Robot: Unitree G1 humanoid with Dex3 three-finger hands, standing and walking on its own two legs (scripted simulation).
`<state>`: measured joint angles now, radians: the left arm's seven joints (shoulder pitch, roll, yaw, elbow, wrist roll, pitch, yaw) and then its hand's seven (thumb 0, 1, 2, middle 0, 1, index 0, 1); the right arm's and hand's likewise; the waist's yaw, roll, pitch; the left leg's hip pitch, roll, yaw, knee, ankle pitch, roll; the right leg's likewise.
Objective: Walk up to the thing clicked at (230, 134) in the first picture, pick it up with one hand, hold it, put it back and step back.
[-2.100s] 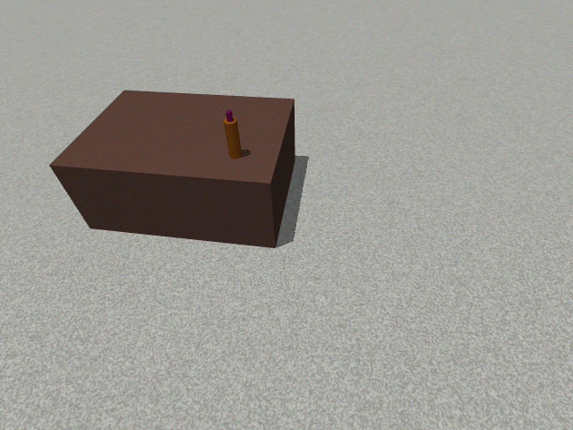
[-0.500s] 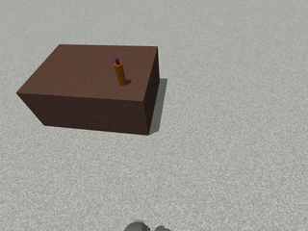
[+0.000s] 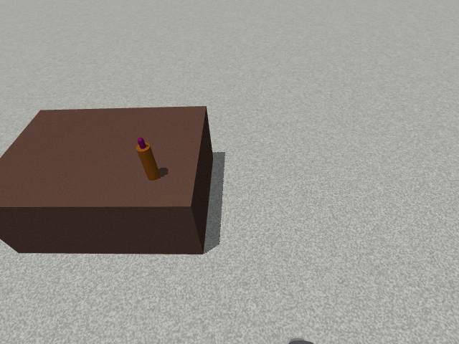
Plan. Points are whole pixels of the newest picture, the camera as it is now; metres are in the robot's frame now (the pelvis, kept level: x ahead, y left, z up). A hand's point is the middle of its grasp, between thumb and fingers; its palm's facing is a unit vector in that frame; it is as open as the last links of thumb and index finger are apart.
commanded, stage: walk up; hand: left
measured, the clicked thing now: (147, 158) +0.85 +0.33 -0.28
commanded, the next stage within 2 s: none
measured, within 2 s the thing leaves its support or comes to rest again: neither
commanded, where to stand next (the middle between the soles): +0.38 +0.06 m, yaw +0 degrees
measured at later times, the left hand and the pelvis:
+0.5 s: hand (95, 336) +0.21 +0.29 -0.14, palm faces +0.03 -0.92 -0.40, open 7.4 cm; pelvis +0.19 +0.01 -0.01, yaw +3 degrees
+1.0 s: hand (97, 258) +0.38 +0.34 -0.15, palm faces -0.04 -0.91 -0.41, open 7.4 cm; pelvis +0.31 +0.07 -0.01, yaw +0 degrees
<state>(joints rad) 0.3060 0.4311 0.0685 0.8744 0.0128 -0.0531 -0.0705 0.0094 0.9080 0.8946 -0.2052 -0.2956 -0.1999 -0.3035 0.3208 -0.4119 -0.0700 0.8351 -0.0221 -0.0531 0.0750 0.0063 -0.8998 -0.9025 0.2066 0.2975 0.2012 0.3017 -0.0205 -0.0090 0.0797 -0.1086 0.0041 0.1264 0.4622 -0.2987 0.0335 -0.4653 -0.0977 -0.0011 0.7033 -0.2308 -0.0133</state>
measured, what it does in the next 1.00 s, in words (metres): walks ahead: right foot, then left foot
